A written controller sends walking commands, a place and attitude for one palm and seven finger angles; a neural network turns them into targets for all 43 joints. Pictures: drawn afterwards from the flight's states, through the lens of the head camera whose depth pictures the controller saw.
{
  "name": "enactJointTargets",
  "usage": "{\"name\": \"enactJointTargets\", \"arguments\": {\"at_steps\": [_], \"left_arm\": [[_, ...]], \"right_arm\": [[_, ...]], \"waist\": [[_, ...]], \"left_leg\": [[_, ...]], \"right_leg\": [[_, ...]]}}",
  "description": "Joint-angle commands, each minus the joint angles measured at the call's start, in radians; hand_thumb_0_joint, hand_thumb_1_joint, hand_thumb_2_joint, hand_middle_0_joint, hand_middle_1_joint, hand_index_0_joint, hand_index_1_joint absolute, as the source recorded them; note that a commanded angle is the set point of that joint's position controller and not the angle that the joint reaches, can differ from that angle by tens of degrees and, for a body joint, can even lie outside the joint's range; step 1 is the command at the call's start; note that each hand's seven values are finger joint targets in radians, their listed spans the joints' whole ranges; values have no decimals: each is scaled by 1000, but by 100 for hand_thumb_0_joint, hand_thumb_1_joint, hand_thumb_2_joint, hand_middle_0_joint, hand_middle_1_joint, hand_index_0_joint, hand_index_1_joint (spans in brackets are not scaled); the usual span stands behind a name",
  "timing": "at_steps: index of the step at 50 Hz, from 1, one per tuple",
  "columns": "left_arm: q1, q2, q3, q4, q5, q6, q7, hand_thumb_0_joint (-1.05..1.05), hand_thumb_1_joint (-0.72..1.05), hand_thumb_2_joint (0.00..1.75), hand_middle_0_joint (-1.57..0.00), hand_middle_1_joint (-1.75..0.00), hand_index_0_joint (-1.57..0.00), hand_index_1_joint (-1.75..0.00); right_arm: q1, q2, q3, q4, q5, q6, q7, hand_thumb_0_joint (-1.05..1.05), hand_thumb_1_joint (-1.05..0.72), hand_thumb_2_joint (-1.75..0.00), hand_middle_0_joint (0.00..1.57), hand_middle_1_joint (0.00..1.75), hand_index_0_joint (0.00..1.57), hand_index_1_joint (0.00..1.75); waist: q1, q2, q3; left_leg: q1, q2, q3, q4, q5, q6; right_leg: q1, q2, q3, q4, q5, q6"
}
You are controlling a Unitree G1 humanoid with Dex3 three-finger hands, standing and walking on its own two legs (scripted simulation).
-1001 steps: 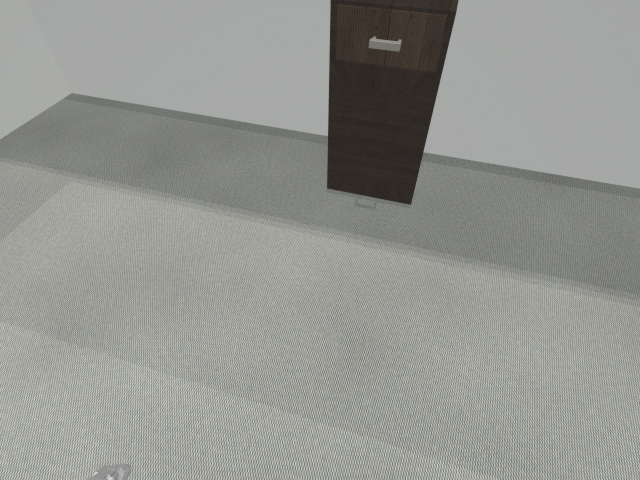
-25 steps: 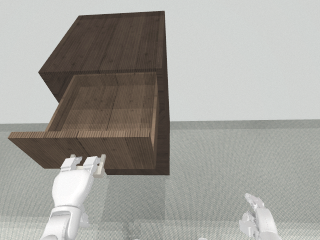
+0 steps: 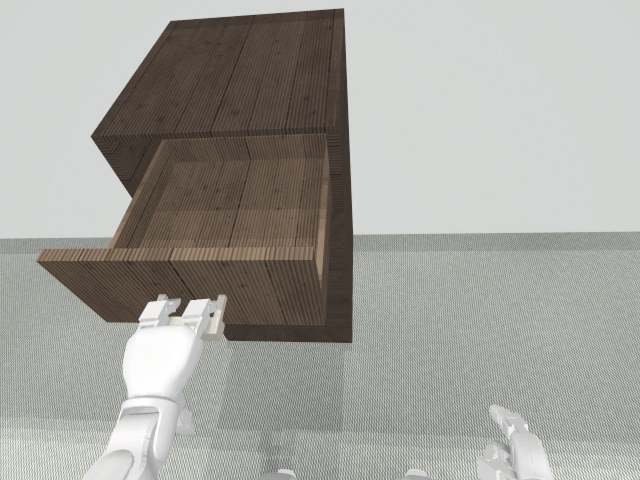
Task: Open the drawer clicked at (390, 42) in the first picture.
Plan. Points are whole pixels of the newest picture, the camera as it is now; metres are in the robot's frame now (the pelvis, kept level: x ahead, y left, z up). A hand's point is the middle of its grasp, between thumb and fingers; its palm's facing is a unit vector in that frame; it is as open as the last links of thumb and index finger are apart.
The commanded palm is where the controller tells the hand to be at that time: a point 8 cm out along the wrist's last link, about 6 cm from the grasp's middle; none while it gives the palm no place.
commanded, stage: lift the hand off the handle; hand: left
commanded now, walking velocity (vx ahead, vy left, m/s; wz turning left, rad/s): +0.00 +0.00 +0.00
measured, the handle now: (187, 314) +0.32 +0.23 +0.00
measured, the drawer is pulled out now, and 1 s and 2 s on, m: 0.24 0.24 0.24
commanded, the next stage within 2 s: draw the hand back to the body in 1.22 s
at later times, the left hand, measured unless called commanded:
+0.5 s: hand (163, 351) +0.25 +0.23 +0.03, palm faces +0.00 -0.10 -0.99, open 15.0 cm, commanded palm +0.24 +0.23 +0.12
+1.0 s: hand (133, 280) +0.29 +0.23 +0.14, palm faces +0.12 -0.11 -0.99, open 16.0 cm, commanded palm +0.24 +0.23 +0.19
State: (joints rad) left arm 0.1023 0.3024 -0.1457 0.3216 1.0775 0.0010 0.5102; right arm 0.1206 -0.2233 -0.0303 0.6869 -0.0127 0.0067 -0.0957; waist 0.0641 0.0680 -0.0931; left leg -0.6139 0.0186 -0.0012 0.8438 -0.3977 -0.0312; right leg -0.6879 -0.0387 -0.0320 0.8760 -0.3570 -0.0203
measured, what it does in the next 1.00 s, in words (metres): shifts its weight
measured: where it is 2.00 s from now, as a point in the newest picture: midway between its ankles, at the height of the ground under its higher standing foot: outside the picture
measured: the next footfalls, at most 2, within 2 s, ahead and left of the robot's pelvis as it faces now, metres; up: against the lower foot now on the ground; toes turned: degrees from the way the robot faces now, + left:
none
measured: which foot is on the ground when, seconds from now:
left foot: down 0.00-1.00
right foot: down 0.00-1.00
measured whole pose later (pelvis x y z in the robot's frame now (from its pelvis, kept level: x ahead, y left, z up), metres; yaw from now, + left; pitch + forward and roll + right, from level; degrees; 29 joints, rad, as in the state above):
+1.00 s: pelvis +0.05 +0.01 +0.04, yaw -1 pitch +1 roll +1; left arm 0.24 0.39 -0.08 -0.27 0.94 0.17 0.13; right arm 0.05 -0.24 0.01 0.63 0.01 0.08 -0.02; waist 0.10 0.12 -0.04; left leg -0.19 0.02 0.01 0.48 -0.31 -0.02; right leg -0.27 -0.03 -0.03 0.53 -0.28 0.00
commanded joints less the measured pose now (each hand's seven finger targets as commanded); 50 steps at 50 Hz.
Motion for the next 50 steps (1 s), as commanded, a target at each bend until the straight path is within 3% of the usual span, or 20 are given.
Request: {"name": "enactJointTargets", "arguments": {"at_steps": [1,6,10,16,17,19,22,24,29,32,35,37,39,40,44,46,47,49,50], "left_arm": [[-316,217,160,-297,-16,26,43,0,-50,30,-15,-30,-15,-30],[-260,226,190,-388,-46,-2,27,0,-50,30,-15,-30,-15,-30],[-240,238,207,-472,-34,-26,37,0,-50,30,-15,-30,-15,-30],[-122,228,214,-558,-42,-6,33,0,-50,30,-15,-30,-15,-30],[-133,212,194,-563,-44,1,24,0,-50,30,-15,-30,-15,-30],[-110,233,211,-582,-48,15,11,0,-50,30,-15,-30,-15,-30],[-116,209,172,-644,-56,24,-17,0,-50,30,-15,-30,-15,-30],[-93,239,203,-656,-61,26,-34,0,-50,30,-15,-30,-15,-30],[-67,226,184,-728,-65,24,-76,0,-50,30,-15,-30,-15,-30],[-67,217,171,-774,-69,21,-97,0,-50,30,-15,-30,-15,-30],[-12,245,204,-810,-75,23,-121,0,-50,30,-15,-30,-15,-30],[-24,236,192,-808,-84,30,-141,0,-50,30,-15,-30,-15,-30],[-13,265,219,-796,-87,39,-160,0,-50,30,-15,-30,-15,-30],[-12,245,193,-776,-82,53,-174,0,-50,30,-15,-30,-15,-30],[56,210,145,-704,-114,150,-281,0,-50,30,-15,-30,-15,-30],[35,249,151,-764,-128,173,-341,0,-50,30,-15,-30,-15,-30],[25,241,132,-789,-126,176,-366,0,-50,30,-15,-30,-15,-30],[102,313,222,-813,-146,165,-393,0,-50,30,-15,-30,-15,-30],[105,305,215,-840,-142,151,-402,0,-50,30,-15,-30,-15,-30]], "right_arm": [[-105,-100,-27,-168,-4,-48,-18,0,-90,-90,20,30,20,30],[-123,-93,-22,-183,-6,-57,-21,0,-90,-90,20,30,20,30],[-123,-92,-23,-189,-16,-64,-12,0,-90,-90,20,30,20,30],[-136,-93,-31,-194,-18,-62,9,0,-90,-90,20,30,20,30],[-142,-95,-29,-193,-17,-61,13,0,-90,-90,20,30,20,30],[-152,-96,-29,-197,-15,-57,16,0,-90,-90,20,30,20,30],[-157,-91,-27,-200,-14,-57,21,0,-90,-90,20,30,20,30],[-158,-92,-24,-201,-15,-54,20,0,-90,-90,20,30,20,30],[-164,-84,-17,-207,-17,-54,28,0,-90,-90,20,30,20,30],[-161,-79,-15,-207,-19,-55,34,0,-90,-90,20,30,20,30],[-167,-77,-10,-212,-19,-49,39,0,-90,-90,20,30,20,30],[-179,-78,-6,-213,-16,-43,41,0,-90,-90,20,30,20,30],[-196,-78,-5,-214,-13,-36,40,0,-90,-90,20,30,20,30],[-192,-78,0,-207,-12,-31,44,0,-90,-90,20,30,20,30],[-237,-89,8,-221,13,5,63,0,-90,-90,20,30,20,30],[-248,-97,15,-227,17,28,70,0,-90,-90,20,30,20,30],[-242,-96,19,-239,13,30,73,0,-90,-90,20,30,20,30],[-259,-99,28,-256,20,35,76,0,-90,-90,20,30,20,30],[-235,-95,36,-258,16,38,82,0,-90,-90,20,30,20,30]], "waist": [[-25,-69,-266],[-19,-70,-233],[-10,-10,-248],[-5,-9,-256],[-13,-25,-230],[-5,-35,-232],[-3,-4,-224],[2,-44,-212],[10,-8,-191],[10,-21,-196],[23,-34,-193],[21,-51,-165],[31,-45,-155],[30,-36,-157],[39,-90,-100],[40,-86,-100],[42,-86,-103],[56,-77,-111],[56,-79,-115]], "left_leg": [[125,-66,40,-149,42,60],[163,-62,37,-180,83,58],[212,-60,36,-196,134,51],[258,-52,35,-210,221,44],[258,-50,32,-216,221,44],[269,-48,31,-229,234,45],[306,-45,30,-249,246,45],[312,-43,27,-259,267,45],[353,-40,26,-288,298,40],[379,-38,26,-294,331,41],[392,-37,29,-303,373,40],[388,-39,27,-318,351,43],[399,-40,27,-331,355,43],[400,-40,30,-340,348,42],[396,-38,34,-391,364,43],[405,-39,39,-412,384,46],[410,-40,41,-416,392,51],[422,-31,38,-417,413,48],[412,-33,40,-421,421,48]], "right_leg": [[212,31,30,-229,6,-5],[250,34,24,-250,47,-5],[252,37,12,-246,80,-13],[292,42,3,-245,185,-17],[287,40,1,-251,189,-15],[313,42,3,-260,198,-15],[322,39,-6,-272,199,-14],[347,40,-2,-286,221,-13],[369,40,-7,-308,230,-14],[386,38,-11,-314,266,-12],[425,36,-6,-327,325,-11],[434,33,-8,-344,317,-6],[457,34,3,-367,323,-9],[463,29,-2,-368,317,-6],[530,31,-2,-407,365,-1],[575,28,-6,-412,406,5],[583,26,-9,-412,412,7],[626,28,5,-418,454,5],[632,20,-4,-414,458,7]]}}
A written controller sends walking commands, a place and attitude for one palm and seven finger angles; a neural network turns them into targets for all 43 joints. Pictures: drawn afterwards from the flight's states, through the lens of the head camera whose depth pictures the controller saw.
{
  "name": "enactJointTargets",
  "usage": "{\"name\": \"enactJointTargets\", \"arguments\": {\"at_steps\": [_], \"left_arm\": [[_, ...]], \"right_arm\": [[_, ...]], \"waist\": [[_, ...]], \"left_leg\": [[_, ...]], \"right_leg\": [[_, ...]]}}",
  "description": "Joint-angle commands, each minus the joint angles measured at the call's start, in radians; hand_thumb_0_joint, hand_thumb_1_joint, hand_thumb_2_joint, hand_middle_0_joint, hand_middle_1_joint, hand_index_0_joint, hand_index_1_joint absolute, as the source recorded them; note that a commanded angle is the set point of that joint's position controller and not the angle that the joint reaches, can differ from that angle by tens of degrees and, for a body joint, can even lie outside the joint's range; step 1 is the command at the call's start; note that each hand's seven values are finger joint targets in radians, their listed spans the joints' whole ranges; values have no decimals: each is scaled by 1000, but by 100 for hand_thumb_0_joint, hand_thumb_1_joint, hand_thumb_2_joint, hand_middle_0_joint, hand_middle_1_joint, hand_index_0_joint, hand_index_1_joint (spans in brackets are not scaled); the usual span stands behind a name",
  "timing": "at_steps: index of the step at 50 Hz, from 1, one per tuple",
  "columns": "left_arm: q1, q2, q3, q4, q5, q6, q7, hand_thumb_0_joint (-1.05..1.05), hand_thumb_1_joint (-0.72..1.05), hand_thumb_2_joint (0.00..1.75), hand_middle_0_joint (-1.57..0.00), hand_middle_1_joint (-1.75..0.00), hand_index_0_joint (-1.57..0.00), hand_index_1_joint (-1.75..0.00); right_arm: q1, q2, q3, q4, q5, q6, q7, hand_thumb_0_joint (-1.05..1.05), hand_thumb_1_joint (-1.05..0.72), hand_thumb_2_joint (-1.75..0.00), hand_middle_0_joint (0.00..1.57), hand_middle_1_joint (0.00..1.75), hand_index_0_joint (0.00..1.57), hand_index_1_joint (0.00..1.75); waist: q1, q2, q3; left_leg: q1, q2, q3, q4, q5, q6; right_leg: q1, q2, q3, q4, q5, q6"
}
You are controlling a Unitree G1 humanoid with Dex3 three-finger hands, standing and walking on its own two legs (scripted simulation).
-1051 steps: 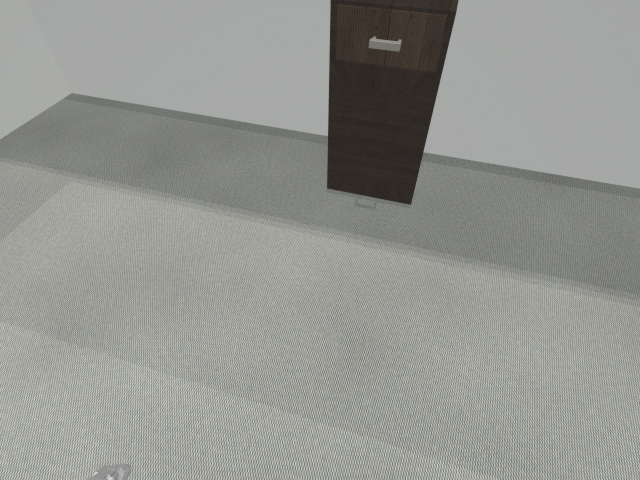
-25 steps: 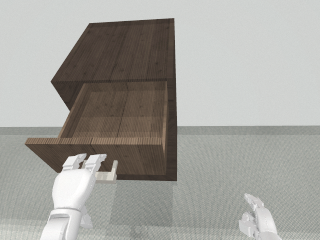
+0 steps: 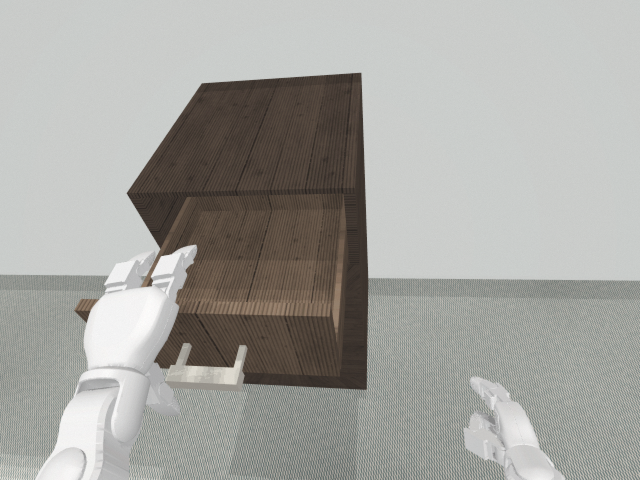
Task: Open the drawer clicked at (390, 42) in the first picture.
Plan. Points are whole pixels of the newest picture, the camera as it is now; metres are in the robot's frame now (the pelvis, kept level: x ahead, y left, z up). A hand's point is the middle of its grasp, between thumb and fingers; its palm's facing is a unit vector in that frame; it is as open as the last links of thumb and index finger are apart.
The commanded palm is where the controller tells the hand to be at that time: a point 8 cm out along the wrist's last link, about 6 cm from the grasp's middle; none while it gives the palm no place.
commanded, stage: lift the hand off the handle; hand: left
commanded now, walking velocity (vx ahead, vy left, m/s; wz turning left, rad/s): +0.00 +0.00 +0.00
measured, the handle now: (209, 364) +0.27 +0.22 -0.04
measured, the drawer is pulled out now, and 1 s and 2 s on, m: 0.24 0.24 0.24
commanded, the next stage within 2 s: draw the hand back to the body in 0.22 s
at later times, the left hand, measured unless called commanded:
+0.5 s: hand (147, 343) +0.22 +0.23 +0.11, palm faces +0.09 -0.10 -0.99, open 16.2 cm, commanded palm +0.18 +0.23 +0.17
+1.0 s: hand (133, 348) +0.21 +0.23 +0.12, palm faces +0.18 -0.58 -0.80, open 16.1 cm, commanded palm +0.17 +0.26 +0.17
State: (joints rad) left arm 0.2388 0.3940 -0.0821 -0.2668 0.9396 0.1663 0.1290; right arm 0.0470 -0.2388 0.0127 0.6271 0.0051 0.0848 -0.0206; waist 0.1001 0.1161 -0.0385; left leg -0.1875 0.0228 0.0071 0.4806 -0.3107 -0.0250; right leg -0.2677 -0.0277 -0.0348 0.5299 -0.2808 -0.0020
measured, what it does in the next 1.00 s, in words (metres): stands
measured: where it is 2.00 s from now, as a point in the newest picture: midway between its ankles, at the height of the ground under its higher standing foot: outside the picture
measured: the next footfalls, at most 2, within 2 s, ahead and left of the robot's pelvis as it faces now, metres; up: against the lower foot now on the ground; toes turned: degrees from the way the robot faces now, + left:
none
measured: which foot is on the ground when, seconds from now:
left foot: down 0.00-1.00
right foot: down 0.00-1.00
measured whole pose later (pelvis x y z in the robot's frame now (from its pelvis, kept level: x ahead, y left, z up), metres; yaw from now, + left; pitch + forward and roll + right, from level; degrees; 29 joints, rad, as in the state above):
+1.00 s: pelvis +0.01 +0.01 +0.00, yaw +1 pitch +0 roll +0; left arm 0.46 0.41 0.13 -0.44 0.37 -0.02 0.08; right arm 0.11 -0.25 0.01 0.55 0.02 0.01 -0.03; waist 0.08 0.11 0.01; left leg -0.14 0.02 0.00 0.47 -0.33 -0.01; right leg -0.19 -0.03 -0.04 0.47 -0.27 0.01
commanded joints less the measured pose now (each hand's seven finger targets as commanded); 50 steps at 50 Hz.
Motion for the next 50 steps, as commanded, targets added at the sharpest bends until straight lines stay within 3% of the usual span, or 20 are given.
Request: {"name": "enactJointTargets", "arguments": {"at_steps": [1,4,9,12,15,17,19,22,24,26,29,32,35,40,44,46,47,48,49,50], "left_arm": [[-21,218,165,-284,-16,-30,-22,0,-50,30,-15,-30,-15,-30],[37,243,226,-354,-36,-52,-7,0,-50,30,-15,-30,-15,-30],[-10,179,172,-333,-35,-62,-2,0,-50,30,-15,-30,-15,-30],[-54,165,121,-318,-23,-63,-16,0,-50,30,-15,-30,-15,-30],[-101,186,123,-305,-5,-72,-22,0,-50,30,-15,-30,-15,-30],[-98,215,153,-297,1,-81,-18,0,-50,30,-15,-30,-15,-30],[-103,245,193,-324,-8,-86,-9,0,-50,30,-15,-30,-15,-30],[-53,234,208,-280,-20,-95,-9,0,-50,30,-15,-30,-15,-30],[-13,235,219,-326,-40,-88,-7,0,-50,30,-15,-30,-15,-30],[9,203,190,-313,-50,-84,-16,0,-50,30,-15,-30,-15,-30],[5,252,235,-304,-54,-72,-22,0,-50,30,-15,-30,-15,-30],[2,225,200,-318,-52,-85,-33,0,-50,30,-15,-30,-15,-30],[-3,254,224,-351,-56,-106,-29,0,-50,30,-15,-30,-15,-30],[74,295,290,-383,-66,-132,-9,0,-50,30,-15,-30,-15,-30],[117,297,312,-373,-92,-125,-8,0,-50,30,-15,-30,-15,-30],[135,293,305,-375,-91,-127,-9,0,-50,30,-15,-30,-15,-30],[79,-91,239,-365,-821,-206,-22,0,-47,32,-15,-30,-15,-30],[166,31,305,-309,-847,-243,-10,0,-43,33,-15,-30,-15,-30],[224,74,382,-328,-908,-263,0,0,-40,34,-15,-30,-15,-30],[162,78,374,-442,-924,-292,5,0,-36,36,-16,-30,-16,-30]], "right_arm": [[-167,-83,-12,-202,-1,-36,8,0,-90,-90,20,30,20,30],[-170,-89,-12,-225,5,-35,19,0,-90,-90,20,30,20,30],[-161,-85,-23,-215,8,-42,30,0,-90,-90,20,30,20,30],[-135,-90,-28,-210,2,-42,29,0,-90,-90,20,30,20,30],[-137,-83,-18,-209,-3,-51,25,0,-90,-90,20,30,20,30],[-135,-85,-21,-206,-5,-47,20,0,-90,-90,20,30,20,30],[-167,-85,-16,-214,2,-50,20,0,-90,-90,20,30,20,30],[-135,-82,-20,-206,-1,-47,21,0,-90,-90,20,30,20,30],[-165,-82,-17,-225,8,-50,29,0,-90,-90,20,30,20,30],[-141,-81,-19,-221,7,-47,34,0,-90,-90,20,30,20,30],[-166,-90,-13,-229,13,-46,29,0,-90,-90,20,30,20,30],[-129,-91,-18,-232,8,-44,26,0,-90,-90,20,30,20,30],[-119,-91,-13,-238,4,-54,19,0,-90,-90,20,30,20,30],[-98,-96,-19,-243,1,-57,16,0,-90,-90,20,30,20,30],[-122,-101,-23,-253,13,-51,17,0,-90,-90,20,30,20,30],[-93,-102,-27,-252,6,-49,15,0,-90,-90,20,30,20,30],[-20,-13,-21,-293,28,-133,-14,0,-90,-90,20,30,20,30],[-5,-48,-18,-264,19,-182,-33,0,-90,-90,20,30,20,30],[-12,-49,-15,-245,13,-200,-53,0,-90,-90,20,30,20,30],[-1,-49,-8,-252,6,-226,-64,0,-90,-90,20,30,20,30]], "waist": [[19,-115,-157],[22,-100,-155],[5,-52,-100],[1,-94,-118],[6,-101,-133],[13,-100,-139],[16,-52,-149],[22,-95,-133],[20,-55,-146],[14,-100,-119],[12,-89,-91],[8,-100,-118],[11,-65,-142],[16,-68,-163],[6,-62,-101],[9,-65,-125],[-91,-168,-55],[-66,-212,-65],[-46,-235,-63],[-43,-155,-111]], "left_leg": [[-9,-34,32,-62,340,39],[-2,-23,28,-57,347,34],[16,-22,24,-70,312,32],[22,-27,25,-80,303,41],[24,-28,17,-87,285,43],[28,-29,17,-90,298,42],[33,-23,7,-96,295,34],[20,-24,16,-94,319,36],[21,-19,11,-94,328,28],[9,-18,15,-96,317,33],[-1,-14,12,-98,268,32],[16,-18,15,-87,286,40],[25,-18,9,-80,290,40],[27,-13,10,-55,331,36],[7,-8,7,-54,311,30],[16,-7,11,-50,328,35],[114,14,9,-46,285,65],[115,29,4,-50,274,62],[104,27,-2,-68,285,54],[118,15,7,-71,323,52]], "right_leg": [[215,12,3,-75,398,-13],[207,17,11,-88,397,-15],[140,23,4,-118,296,-24],[143,18,-11,-120,274,-20],[153,15,-10,-124,239,-25],[166,17,-10,-125,256,-26],[176,22,2,-129,245,-32],[178,18,-9,-126,278,-28],[186,20,-2,-122,288,-31],[168,17,-18,-123,274,-27],[157,20,-3,-135,231,-27],[151,13,-16,-130,242,-23],[156,8,-14,-126,238,-26],[162,1,-13,-113,301,-25],[133,6,-4,-117,292,-25],[136,0,-19,-109,297,-21],[146,19,-43,-100,274,-16],[145,12,-42,-93,246,-8],[166,7,-46,-110,247,-5],[196,-6,-39,-111,280,-4]]}}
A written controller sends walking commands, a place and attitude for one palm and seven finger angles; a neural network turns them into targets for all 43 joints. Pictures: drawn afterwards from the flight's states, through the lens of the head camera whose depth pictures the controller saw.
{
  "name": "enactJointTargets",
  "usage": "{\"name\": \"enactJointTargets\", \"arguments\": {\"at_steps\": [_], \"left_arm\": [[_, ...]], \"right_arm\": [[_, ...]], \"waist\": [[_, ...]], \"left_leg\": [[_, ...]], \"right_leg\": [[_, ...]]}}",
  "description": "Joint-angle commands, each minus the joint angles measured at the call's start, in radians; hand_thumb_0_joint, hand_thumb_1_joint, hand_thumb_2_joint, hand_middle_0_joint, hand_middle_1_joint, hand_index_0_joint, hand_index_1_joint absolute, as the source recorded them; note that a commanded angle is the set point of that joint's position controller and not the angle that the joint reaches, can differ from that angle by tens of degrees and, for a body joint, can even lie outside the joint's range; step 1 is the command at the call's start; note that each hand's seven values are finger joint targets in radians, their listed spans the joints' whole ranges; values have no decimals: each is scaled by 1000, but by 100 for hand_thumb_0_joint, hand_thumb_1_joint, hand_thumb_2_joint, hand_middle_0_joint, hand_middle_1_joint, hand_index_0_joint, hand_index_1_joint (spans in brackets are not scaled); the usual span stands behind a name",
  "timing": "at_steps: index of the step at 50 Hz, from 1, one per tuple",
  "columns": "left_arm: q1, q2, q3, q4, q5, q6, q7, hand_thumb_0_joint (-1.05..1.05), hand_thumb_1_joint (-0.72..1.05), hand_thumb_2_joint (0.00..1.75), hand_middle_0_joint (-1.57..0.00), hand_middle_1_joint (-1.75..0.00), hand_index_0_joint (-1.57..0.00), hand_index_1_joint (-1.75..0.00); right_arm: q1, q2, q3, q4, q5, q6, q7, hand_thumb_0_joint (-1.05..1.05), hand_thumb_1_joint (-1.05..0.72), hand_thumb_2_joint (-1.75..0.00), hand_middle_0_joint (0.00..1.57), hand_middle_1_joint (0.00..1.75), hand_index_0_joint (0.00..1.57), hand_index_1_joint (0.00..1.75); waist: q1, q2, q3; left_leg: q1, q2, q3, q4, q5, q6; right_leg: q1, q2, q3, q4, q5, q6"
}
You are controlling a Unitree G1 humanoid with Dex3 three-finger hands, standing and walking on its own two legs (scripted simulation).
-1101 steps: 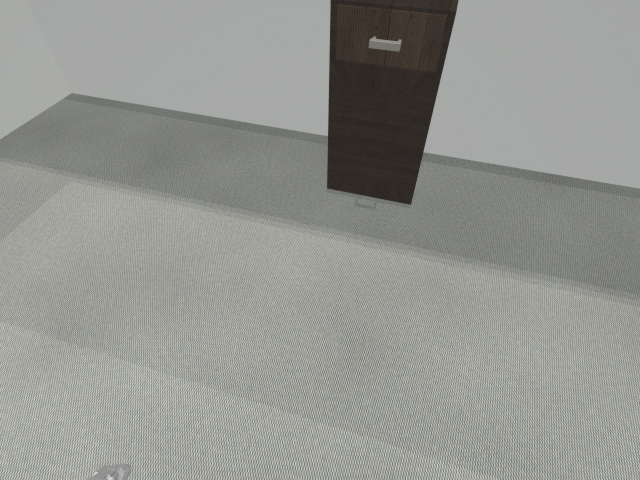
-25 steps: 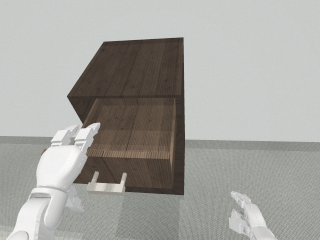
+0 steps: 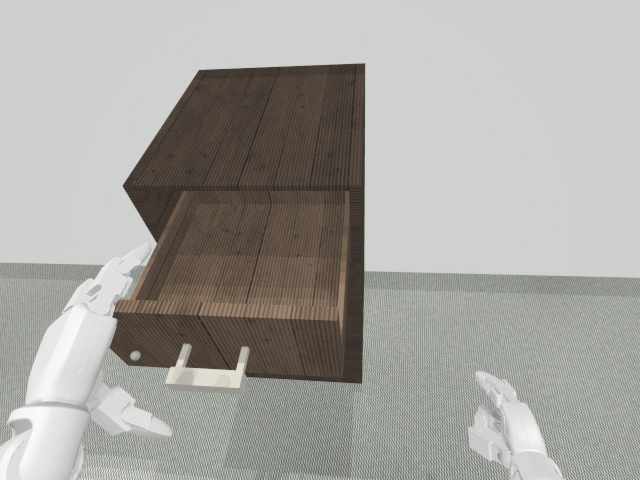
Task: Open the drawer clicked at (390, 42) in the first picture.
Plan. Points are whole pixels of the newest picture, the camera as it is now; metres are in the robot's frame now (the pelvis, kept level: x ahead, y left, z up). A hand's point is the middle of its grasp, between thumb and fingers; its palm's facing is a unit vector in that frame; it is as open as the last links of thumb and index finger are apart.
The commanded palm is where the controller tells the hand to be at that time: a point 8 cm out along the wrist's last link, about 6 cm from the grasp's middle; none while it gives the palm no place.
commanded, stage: draw the hand back to the body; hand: left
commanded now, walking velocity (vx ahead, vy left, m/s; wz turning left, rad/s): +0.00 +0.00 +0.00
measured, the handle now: (210, 366) +0.26 +0.21 -0.05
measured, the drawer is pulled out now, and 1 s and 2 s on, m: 0.24 0.24 0.24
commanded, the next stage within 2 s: step back with the hand held close in 0.92 s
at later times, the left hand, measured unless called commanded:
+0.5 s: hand (111, 336) +0.20 +0.23 +0.15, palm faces +0.36 -0.84 -0.41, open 11.7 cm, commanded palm +0.15 +0.28 +0.18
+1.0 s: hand (88, 352) +0.18 +0.24 +0.16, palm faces +0.42 -0.81 -0.41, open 7.5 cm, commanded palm +0.13 +0.28 +0.18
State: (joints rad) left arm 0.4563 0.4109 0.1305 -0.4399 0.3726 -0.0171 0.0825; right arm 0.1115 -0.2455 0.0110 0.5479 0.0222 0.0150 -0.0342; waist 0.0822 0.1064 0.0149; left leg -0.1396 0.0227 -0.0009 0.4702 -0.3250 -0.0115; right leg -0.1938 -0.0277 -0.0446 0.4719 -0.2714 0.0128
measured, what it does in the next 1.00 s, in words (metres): stands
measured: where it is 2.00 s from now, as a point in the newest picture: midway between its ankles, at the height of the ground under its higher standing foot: outside the picture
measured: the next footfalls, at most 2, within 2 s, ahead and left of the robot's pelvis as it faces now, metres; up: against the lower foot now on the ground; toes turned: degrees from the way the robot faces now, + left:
none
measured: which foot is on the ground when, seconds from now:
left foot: down 0.00-1.00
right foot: down 0.00-1.00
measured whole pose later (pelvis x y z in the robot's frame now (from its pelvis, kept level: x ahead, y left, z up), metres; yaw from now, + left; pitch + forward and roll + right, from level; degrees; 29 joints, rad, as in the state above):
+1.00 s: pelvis +0.00 +0.00 +0.00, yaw +1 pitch -2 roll -1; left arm 0.53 0.31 0.28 -0.50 -0.04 -0.09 0.11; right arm 0.17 -0.19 0.02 0.62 0.01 -0.14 -0.07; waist 0.06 0.07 0.01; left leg -0.08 0.03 -0.02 0.42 -0.31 -0.02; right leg -0.12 -0.03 -0.07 0.42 -0.26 0.01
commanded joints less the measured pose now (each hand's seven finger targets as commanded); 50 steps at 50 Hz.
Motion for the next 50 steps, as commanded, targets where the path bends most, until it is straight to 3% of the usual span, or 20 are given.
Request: {"name": "enactJointTargets", "arguments": {"at_steps": [1,4,5,9,11,14,15,19,25,28,30,33,36,38,39,48,50], "left_arm": [[-62,82,187,-294,-367,-122,62,0,-32,37,-16,-30,-16,-30],[-52,75,197,-299,-378,-132,69,0,-22,42,-16,-30,-16,-30],[-49,46,172,-309,-383,-136,64,0,-18,43,-16,-30,-16,-30],[-21,48,201,-279,-391,-140,53,0,-5,50,-17,-30,-17,-30],[15,29,198,-264,-401,-145,46,0,2,52,-17,-30,-17,-30],[6,34,206,-270,-403,-149,39,0,13,57,-17,-30,-17,-30],[6,39,210,-283,-404,-153,39,0,17,58,-17,-30,-17,-30],[34,55,242,-280,-407,-154,42,0,31,64,-18,-30,-18,-30],[39,63,260,-290,-409,-149,45,0,51,74,-19,-30,-19,-30],[41,61,264,-272,-413,-142,46,0,62,78,-19,-30,-19,-30],[26,64,267,-273,-412,-140,47,0,69,81,-19,-30,-19,-30],[35,57,265,-256,-415,-137,48,0,80,86,-20,-30,-20,-30],[11,60,255,-271,-414,-135,48,0,90,90,-20,-30,-20,-30],[18,64,260,-275,-411,-135,52,0,90,90,-20,-30,-20,-30],[11,71,265,-282,-410,-132,51,0,90,90,-20,-30,-20,-30],[26,63,266,-266,-414,-132,51,0,90,90,-20,-30,-20,-30],[18,65,264,-269,-413,-135,51,0,90,90,-20,-30,-20,-30]], "right_arm": [[-53,-40,-7,-158,-20,-178,-59,0,-90,-90,20,30,20,30],[-43,-40,-6,-126,-29,-214,-60,0,-90,-90,20,30,20,30],[-41,-36,-4,-127,-31,-223,-57,0,-90,-90,20,30,20,30],[-49,-39,-13,-107,-30,-233,-49,0,-90,-90,20,30,20,30],[-53,-36,-18,-108,-28,-231,-45,0,-90,-90,20,30,20,30],[-64,-41,-23,-105,-23,-226,-42,0,-90,-90,20,30,20,30],[-62,-44,-25,-106,-23,-227,-42,0,-90,-90,20,30,20,30],[-64,-43,-32,-99,-23,-222,-43,0,-90,-90,20,30,20,30],[-62,-43,-33,-98,-20,-214,-44,0,-90,-90,20,30,20,30],[-67,-42,-34,-99,-17,-207,-45,0,-90,-90,20,30,20,30],[-69,-42,-31,-96,-17,-205,-46,0,-90,-90,20,30,20,30],[-76,-44,-33,-102,-16,-203,-47,0,-90,-90,20,30,20,30],[-73,-45,-28,-99,-16,-205,-47,0,-90,-90,20,30,20,30],[-73,-44,-27,-101,-19,-209,-47,0,-90,-90,20,30,20,30],[-80,-47,-27,-98,-18,-210,-46,0,-90,-90,20,30,20,30],[-75,-42,-26,-99,-17,-210,-44,0,-90,-90,20,30,20,30],[-80,-44,-26,-96,-17,-211,-44,0,-90,-90,20,30,20,30]], "waist": [[-23,-92,-172],[-20,-24,-107],[-24,3,-97],[-20,-30,-62],[-20,-69,-83],[-22,-71,-85],[-22,-37,-99],[-18,-82,-130],[-19,-41,-133],[-20,-64,-112],[-22,-14,-95],[-19,-80,-95],[-22,-27,-85],[-19,-53,-99],[-17,-25,-97],[-16,-60,-95],[-19,-40,-84]], "left_leg": [[75,13,18,-60,376,34],[58,14,18,-66,431,22],[55,13,20,-68,436,22],[38,18,18,-67,451,18],[40,21,19,-68,459,21],[39,20,20,-70,442,19],[44,20,21,-71,439,19],[48,19,20,-65,468,19],[56,19,19,-67,487,16],[51,22,15,-73,466,15],[44,18,15,-80,439,11],[39,19,10,-84,412,17],[38,18,3,-92,386,12],[40,16,1,-90,400,14],[44,15,2,-88,403,11],[34,16,0,-90,385,12],[30,15,1,-93,367,10]], "right_leg": [[138,-12,-28,-48,306,-19],[127,-12,-29,-65,336,-25],[126,-15,-32,-66,346,-26],[125,-10,-36,-82,369,-28],[138,-11,-40,-74,388,-23],[132,-8,-37,-85,369,-24],[133,-12,-37,-80,364,-24],[148,-10,-38,-80,395,-24],[144,-12,-37,-80,396,-23],[131,-11,-40,-82,373,-22],[125,-12,-39,-91,346,-25],[125,-9,-40,-90,329,-23],[117,-8,-39,-95,290,-27],[127,-8,-40,-88,305,-27],[125,-6,-36,-95,303,-30],[126,-7,-39,-90,295,-28],[121,-8,-36,-96,285,-28]]}}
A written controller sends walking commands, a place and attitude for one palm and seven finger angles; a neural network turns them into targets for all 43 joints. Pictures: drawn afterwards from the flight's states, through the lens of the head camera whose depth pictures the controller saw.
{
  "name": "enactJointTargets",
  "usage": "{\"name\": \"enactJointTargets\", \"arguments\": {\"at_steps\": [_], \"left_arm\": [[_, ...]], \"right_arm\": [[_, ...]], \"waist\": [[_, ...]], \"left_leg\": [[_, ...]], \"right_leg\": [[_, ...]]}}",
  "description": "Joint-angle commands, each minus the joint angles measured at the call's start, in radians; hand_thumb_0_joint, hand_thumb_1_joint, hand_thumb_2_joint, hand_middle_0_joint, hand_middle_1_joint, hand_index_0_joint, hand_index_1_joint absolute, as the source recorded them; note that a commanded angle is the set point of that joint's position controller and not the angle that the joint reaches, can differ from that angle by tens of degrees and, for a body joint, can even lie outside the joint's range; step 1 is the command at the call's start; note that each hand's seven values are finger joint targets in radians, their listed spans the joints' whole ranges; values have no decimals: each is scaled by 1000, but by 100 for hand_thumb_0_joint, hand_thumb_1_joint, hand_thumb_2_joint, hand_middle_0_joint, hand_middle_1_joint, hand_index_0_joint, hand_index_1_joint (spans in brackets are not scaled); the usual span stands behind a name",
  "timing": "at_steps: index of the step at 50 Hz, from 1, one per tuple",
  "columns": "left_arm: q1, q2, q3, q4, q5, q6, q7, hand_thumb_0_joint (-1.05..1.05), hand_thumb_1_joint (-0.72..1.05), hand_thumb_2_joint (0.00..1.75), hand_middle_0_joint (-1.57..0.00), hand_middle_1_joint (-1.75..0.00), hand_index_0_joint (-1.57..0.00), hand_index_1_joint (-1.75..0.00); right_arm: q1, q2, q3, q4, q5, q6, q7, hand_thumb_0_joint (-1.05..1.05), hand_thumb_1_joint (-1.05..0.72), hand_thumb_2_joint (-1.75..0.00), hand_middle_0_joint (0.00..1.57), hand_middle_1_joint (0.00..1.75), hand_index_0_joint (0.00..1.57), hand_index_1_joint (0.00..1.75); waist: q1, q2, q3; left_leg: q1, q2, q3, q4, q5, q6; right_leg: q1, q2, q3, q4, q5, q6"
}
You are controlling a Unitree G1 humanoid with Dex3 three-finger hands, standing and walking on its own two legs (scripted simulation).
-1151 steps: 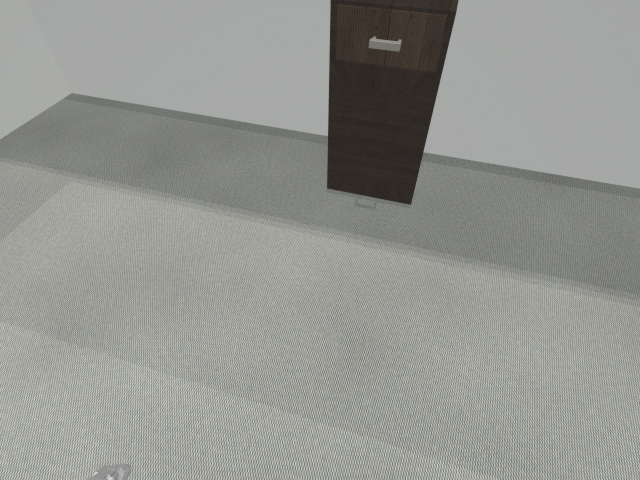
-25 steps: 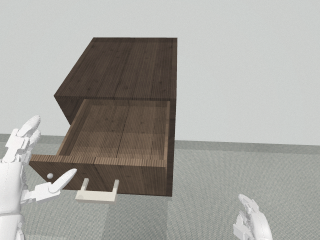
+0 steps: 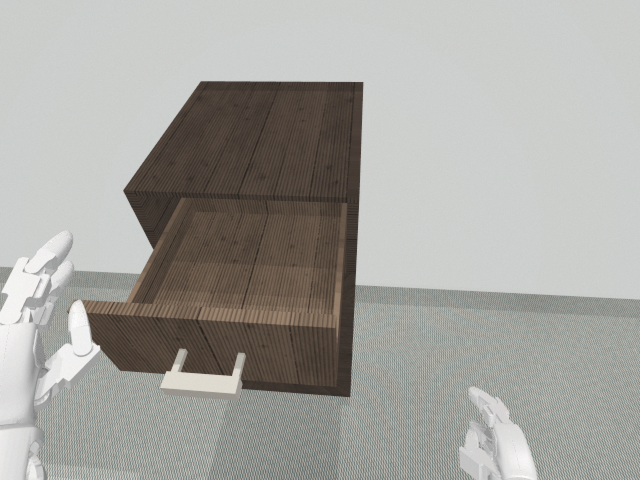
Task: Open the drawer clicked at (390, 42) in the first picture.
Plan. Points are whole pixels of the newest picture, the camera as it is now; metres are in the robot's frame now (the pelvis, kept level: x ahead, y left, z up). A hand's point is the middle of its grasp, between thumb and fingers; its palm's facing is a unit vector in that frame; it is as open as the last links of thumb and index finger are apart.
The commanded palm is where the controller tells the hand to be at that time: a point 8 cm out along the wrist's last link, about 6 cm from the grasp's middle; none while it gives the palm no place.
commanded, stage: step back with the hand held close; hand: left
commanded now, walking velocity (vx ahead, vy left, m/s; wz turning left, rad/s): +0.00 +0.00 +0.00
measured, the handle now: (206, 371) +0.26 +0.21 -0.05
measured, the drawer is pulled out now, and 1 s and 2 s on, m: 0.24 0.24 0.24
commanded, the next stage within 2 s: stop stepping back and stand still in 1.36 s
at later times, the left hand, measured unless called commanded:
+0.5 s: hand (59, 397) +0.14 +0.25 +0.15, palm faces +0.31 -0.80 -0.51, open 7.4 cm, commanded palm +0.08 +0.29 +0.17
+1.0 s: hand (6, 441) +0.10 +0.26 +0.16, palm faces +0.36 -0.80 -0.48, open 7.4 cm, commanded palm +0.03 +0.30 +0.17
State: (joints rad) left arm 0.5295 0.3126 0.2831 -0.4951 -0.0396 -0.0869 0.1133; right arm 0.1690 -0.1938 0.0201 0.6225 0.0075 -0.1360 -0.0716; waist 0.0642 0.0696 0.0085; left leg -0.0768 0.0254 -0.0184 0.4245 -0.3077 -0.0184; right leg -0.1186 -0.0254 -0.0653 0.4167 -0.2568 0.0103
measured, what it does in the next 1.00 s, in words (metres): walks backwards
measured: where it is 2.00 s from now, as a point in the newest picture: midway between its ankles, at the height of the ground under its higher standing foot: outside the picture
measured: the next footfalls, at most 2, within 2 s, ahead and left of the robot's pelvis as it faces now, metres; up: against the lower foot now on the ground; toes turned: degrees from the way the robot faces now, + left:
right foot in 1.06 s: -0.10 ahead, -0.11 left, +0.00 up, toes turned -2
left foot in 1.34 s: -0.12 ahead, +0.13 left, +0.00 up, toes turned +3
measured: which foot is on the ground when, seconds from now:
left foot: down 0.00-1.00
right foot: down 0.00-0.90, up 0.92-1.00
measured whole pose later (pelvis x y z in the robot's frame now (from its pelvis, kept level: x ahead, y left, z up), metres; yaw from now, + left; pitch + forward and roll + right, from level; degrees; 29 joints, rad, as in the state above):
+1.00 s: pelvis -0.10 +0.02 -0.01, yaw +1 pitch +3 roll -2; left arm 0.61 0.41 0.41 -0.65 -0.02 -0.22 0.16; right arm 0.19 -0.18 -0.01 0.58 0.01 -0.11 -0.08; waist -0.01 -0.02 0.04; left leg -0.43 0.00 -0.03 0.60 -0.22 0.02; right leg -0.41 -0.01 -0.02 0.70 -0.33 0.01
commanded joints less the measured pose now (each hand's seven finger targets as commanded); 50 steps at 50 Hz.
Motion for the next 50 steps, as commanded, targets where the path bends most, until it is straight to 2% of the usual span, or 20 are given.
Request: {"name": "enactJointTargets", "arguments": {"at_steps": [1,2,3,6,9,10,12,14,18,19,22,33,38,40,42,44,45,46,48,50], "left_arm": [[-43,155,109,-190,-2,-63,20,0,90,90,-20,-30,-20,-30],[-188,274,237,-297,-13,-113,19,0,90,90,-20,-30,-20,-30],[-93,212,200,-198,-4,-118,10,0,90,90,-20,-30,-20,-30],[24,180,172,-223,-1,-139,1,0,90,90,-20,-30,-20,-30],[99,191,186,-261,-3,-149,3,0,90,90,-20,-30,-20,-30],[121,192,189,-263,-4,-150,4,0,90,90,-20,-30,-20,-30],[143,205,205,-268,-6,-151,9,0,90,90,-20,-30,-20,-30],[139,225,219,-291,-7,-152,15,0,90,90,-20,-30,-20,-30],[153,218,214,-309,-10,-157,25,0,90,90,-20,-30,-20,-30],[143,242,234,-325,-6,-160,31,0,90,90,-20,-30,-20,-30],[143,214,209,-317,-7,-160,34,0,90,90,-20,-30,-20,-30],[92,216,210,-346,8,-191,56,0,90,90,-20,-30,-20,-30],[69,222,206,-342,8,-196,69,0,90,90,-20,-30,-20,-30],[67,224,210,-337,6,-189,75,0,90,90,-20,-30,-20,-30],[64,227,215,-348,7,-188,74,0,90,90,-20,-30,-20,-30],[72,237,227,-369,15,-194,75,0,90,90,-20,-30,-20,-30],[72,228,229,-393,23,-201,75,0,90,90,-20,-30,-20,-30],[65,229,231,-406,26,-206,72,0,90,90,-20,-30,-20,-30],[114,233,237,-395,15,-211,64,0,90,90,-20,-30,-20,-30],[140,219,222,-384,6,-214,56,0,90,90,-20,-30,-20,-30]], "right_arm": [[-138,-92,-36,-169,0,-57,-7,0,-90,-90,20,30,20,30],[-93,-116,-27,-207,11,-27,-4,0,-90,-90,20,30,20,30],[-98,-100,-30,-184,8,-8,-7,0,-90,-90,20,30,20,30],[-119,-118,-40,-207,3,18,-10,0,-90,-90,20,30,20,30],[-126,-124,-55,-222,4,36,-10,0,-90,-90,20,30,20,30],[-122,-121,-58,-224,4,42,-11,0,-90,-90,20,30,20,30],[-125,-121,-68,-231,8,54,-14,0,-90,-90,20,30,20,30],[-128,-124,-72,-235,11,58,-20,0,-90,-90,20,30,20,30],[-122,-126,-78,-240,12,56,-22,0,-90,-90,20,30,20,30],[-131,-126,-79,-237,10,52,-25,0,-90,-90,20,30,20,30],[-120,-128,-79,-238,10,45,-22,0,-90,-90,20,30,20,30],[-94,-132,-69,-237,9,2,-14,0,-90,-90,20,30,20,30],[-75,-128,-72,-210,7,-8,-14,0,-90,-90,20,30,20,30],[-72,-126,-71,-198,4,-5,-18,0,-90,-90,20,30,20,30],[-90,-128,-71,-203,6,-5,-20,0,-90,-90,20,30,20,30],[-113,-141,-69,-220,6,-14,-24,0,-90,-90,20,30,20,30],[-108,-144,-65,-230,4,-19,-21,0,-90,-90,20,30,20,30],[-99,-127,-67,-230,0,-25,-19,0,-90,-90,20,30,20,30],[-87,-124,-80,-218,-6,-45,-8,0,-90,-90,20,30,20,30],[-89,-125,-74,-193,-11,-56,2,0,-90,-90,20,30,20,30]], "waist": [[0,-17,-59],[-53,-57,52],[-57,-110,30],[-54,-50,-83],[-52,-17,-178],[-53,-36,-193],[-56,-83,-200],[-57,-63,-202],[-55,-29,-179],[-52,-23,-183],[-55,-31,-146],[-62,-12,-80],[-68,-109,-80],[-69,-146,-95],[-66,-84,-74],[-63,85,-55],[-63,187,-78],[-58,178,-92],[-42,78,-155],[-41,102,-179]], "left_leg": [[-38,13,19,-47,340,19],[-131,24,0,-15,256,42],[-128,25,-17,-7,230,43],[-106,23,-11,11,299,48],[-98,29,-12,31,422,44],[-100,34,-16,34,436,44],[-116,38,-17,45,445,42],[-124,37,-25,50,452,38],[-167,55,-47,28,416,44],[-171,57,-50,23,421,44],[-236,68,-66,8,317,54],[-436,63,-92,-20,-117,71],[-279,0,-37,155,-129,43],[-220,-5,-27,168,-95,37],[-258,32,-70,82,-110,47],[-432,126,-176,-108,-155,84],[-563,200,-265,-201,-173,119],[-548,228,-289,-190,-40,131],[-352,227,-241,-55,333,139],[-220,217,-207,18,577,131]], "right_leg": [[35,-9,-17,-44,262,-25],[-66,-55,48,-96,297,-15],[-69,-71,34,-93,289,-18],[-35,-86,33,-55,342,-22],[7,-92,30,-10,437,-25],[8,-90,29,1,436,-24],[3,-92,30,12,447,-21],[-13,-96,32,19,435,-29],[-40,-79,27,43,341,-20],[-38,-76,28,48,339,-18],[-53,-71,37,54,256,-16],[-90,-78,92,44,-15,-19],[-283,-153,153,-93,-143,-59],[-318,-166,136,-98,-142,-68],[-305,-129,106,-41,-135,-48],[-173,-40,61,128,-125,-9],[-40,15,28,314,-72,7],[-53,22,38,396,-83,6],[-146,9,66,351,-129,-7],[-171,5,57,232,-81,-14]]}}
